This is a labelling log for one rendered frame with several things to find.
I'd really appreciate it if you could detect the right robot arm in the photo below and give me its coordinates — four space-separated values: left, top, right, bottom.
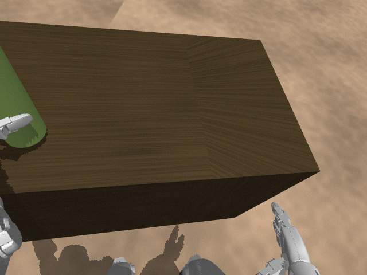
288 262 320 275

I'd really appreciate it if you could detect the right robot hand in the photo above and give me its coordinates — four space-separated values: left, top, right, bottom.
256 202 310 275

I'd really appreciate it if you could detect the left robot arm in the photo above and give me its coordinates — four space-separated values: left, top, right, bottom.
0 197 22 275

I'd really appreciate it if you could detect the bottle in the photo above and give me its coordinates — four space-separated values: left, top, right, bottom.
0 46 46 148

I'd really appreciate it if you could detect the left robot hand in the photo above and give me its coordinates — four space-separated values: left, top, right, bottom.
0 113 33 140

